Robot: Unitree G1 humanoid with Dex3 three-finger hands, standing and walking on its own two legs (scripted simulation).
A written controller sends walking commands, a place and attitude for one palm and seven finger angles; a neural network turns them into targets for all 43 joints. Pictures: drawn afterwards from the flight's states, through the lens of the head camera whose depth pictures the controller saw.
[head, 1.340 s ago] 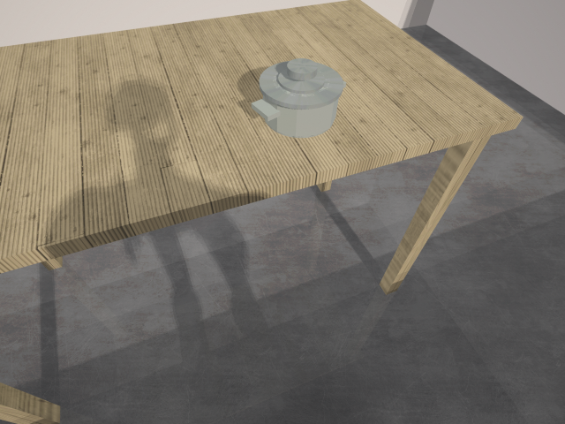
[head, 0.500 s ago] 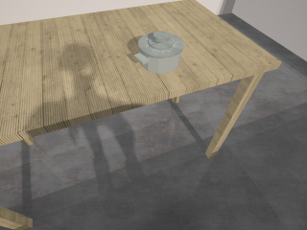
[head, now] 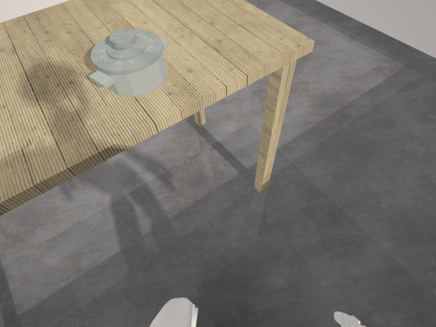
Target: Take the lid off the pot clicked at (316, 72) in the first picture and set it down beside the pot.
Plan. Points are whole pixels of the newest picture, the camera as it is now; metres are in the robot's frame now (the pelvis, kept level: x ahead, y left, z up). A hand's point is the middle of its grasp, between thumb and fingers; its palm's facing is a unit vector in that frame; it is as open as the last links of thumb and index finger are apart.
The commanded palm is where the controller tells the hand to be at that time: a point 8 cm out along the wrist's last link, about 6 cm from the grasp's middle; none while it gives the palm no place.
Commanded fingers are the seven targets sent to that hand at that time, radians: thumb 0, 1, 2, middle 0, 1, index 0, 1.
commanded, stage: walk to a spot facing it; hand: left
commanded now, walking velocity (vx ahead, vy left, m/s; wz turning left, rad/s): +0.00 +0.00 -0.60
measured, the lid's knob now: (123, 38) +0.63 +0.26 +0.16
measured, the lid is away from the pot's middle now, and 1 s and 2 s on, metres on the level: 0.00 0.00 0.00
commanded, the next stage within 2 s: none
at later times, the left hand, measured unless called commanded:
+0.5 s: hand (118, 317) +0.13 +0.24 -0.16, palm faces -0.21 -0.94 -0.28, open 7.4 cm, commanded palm none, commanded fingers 0.00 0.90 0.90 -0.20 -0.30 -0.20 -0.30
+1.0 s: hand (185, 266) +0.24 +0.11 -0.16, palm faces -0.62 -0.76 -0.22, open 7.4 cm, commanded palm none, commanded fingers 0.00 0.90 0.90 -0.20 -0.30 -0.20 -0.30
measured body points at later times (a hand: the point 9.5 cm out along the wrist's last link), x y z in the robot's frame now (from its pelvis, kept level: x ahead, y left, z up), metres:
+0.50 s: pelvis +0.03 +0.04 +0.00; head +0.08 +0.03 +0.45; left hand +0.14 +0.29 -0.14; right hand +0.11 -0.24 -0.12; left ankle +0.05 +0.16 -0.71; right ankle +0.00 -0.04 -0.74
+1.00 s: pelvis +0.03 +0.02 -0.01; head +0.07 -0.01 +0.44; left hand +0.28 +0.15 -0.14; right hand -0.12 -0.18 -0.15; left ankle +0.06 +0.16 -0.74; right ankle -0.04 -0.08 -0.73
